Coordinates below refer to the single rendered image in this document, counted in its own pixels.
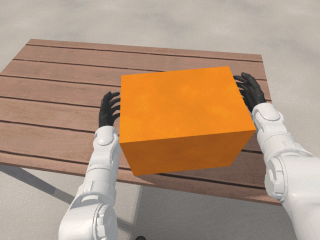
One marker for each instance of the left robot hand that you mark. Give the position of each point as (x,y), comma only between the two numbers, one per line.
(106,117)

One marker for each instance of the left robot forearm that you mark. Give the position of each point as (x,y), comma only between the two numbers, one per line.
(102,171)

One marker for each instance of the right robot forearm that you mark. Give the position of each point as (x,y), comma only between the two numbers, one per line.
(273,137)

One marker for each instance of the carton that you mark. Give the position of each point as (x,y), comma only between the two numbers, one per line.
(182,120)

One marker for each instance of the robot right upper arm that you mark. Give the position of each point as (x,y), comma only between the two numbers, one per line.
(295,182)

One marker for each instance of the robot left upper arm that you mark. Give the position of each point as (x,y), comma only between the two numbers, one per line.
(91,222)

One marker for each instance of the table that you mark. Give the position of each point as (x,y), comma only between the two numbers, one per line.
(50,98)

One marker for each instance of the right robot hand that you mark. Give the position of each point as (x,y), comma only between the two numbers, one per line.
(252,93)

